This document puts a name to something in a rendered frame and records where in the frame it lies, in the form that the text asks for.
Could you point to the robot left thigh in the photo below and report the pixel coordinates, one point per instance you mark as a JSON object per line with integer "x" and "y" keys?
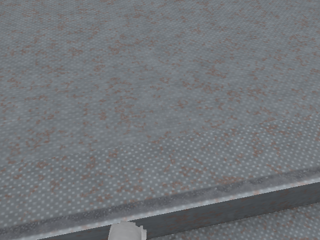
{"x": 126, "y": 230}

